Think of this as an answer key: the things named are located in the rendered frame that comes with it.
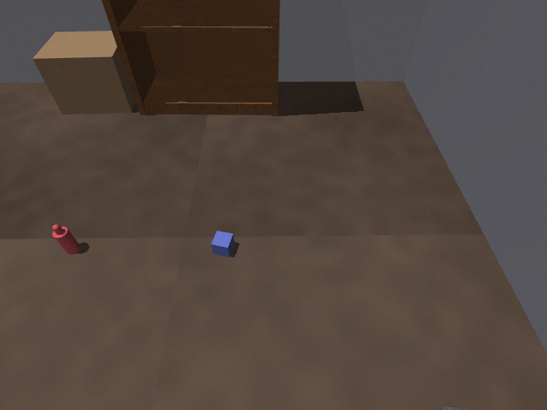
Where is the bookshelf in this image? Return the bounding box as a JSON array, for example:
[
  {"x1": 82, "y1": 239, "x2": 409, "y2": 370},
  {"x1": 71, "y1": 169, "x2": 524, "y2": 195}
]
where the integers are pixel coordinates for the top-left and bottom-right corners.
[{"x1": 102, "y1": 0, "x2": 280, "y2": 116}]

